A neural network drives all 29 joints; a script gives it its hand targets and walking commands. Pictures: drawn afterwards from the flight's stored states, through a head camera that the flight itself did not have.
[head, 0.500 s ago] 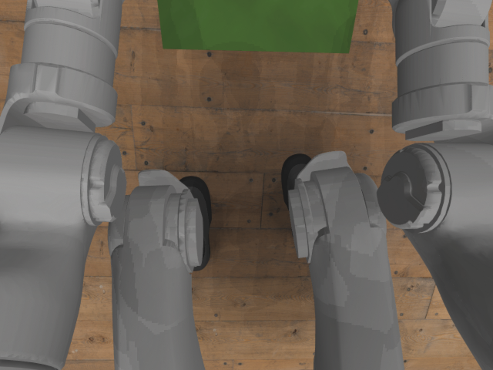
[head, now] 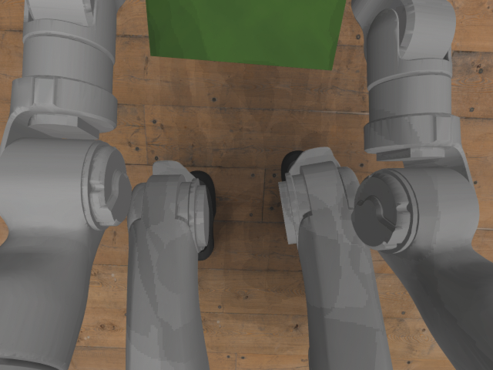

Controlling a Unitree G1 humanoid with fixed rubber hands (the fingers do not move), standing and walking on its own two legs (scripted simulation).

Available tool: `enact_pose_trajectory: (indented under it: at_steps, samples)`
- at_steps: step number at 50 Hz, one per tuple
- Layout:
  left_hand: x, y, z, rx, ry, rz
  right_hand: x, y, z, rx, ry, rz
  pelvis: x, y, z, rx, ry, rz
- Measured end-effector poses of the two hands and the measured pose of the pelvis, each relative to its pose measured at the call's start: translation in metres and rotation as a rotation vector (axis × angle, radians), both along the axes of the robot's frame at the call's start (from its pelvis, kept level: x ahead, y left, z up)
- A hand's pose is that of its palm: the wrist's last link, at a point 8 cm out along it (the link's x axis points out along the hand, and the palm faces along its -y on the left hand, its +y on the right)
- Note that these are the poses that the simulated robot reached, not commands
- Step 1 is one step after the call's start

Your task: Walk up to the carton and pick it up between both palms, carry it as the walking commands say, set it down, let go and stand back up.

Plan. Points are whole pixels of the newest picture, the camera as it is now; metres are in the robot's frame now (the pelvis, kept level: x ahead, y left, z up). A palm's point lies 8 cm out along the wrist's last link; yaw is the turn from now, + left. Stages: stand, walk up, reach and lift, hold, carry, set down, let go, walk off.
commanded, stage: reach and lift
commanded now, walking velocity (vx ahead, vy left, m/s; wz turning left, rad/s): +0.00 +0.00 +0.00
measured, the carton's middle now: out of the picture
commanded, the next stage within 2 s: none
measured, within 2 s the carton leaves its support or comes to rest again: neither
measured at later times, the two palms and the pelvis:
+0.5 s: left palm out of the picture +0.56 +0.11 -0.07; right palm out of the picture +0.51 -0.18 -0.06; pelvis -0.01 +0.01 +0.05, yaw +0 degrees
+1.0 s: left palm out of the picture +0.54 +0.11 +0.00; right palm out of the picture +0.50 -0.18 +0.01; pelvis -0.02 +0.01 +0.09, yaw +0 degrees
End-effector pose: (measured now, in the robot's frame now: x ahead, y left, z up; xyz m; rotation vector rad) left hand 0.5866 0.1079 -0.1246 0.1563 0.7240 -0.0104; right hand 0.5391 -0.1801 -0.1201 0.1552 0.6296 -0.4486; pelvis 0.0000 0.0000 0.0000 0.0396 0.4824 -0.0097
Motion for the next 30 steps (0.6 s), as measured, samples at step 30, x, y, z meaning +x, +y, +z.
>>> enact_pose_trajectory:
  at_steps: [30]
  samples:
    - [-0.030,0.002,0.074,0.008,0.004,0.003,-0.034,0.004,0.071,-0.009,0.009,-0.011,-0.009,0.013,0.058,-0.044,-0.058,0.023]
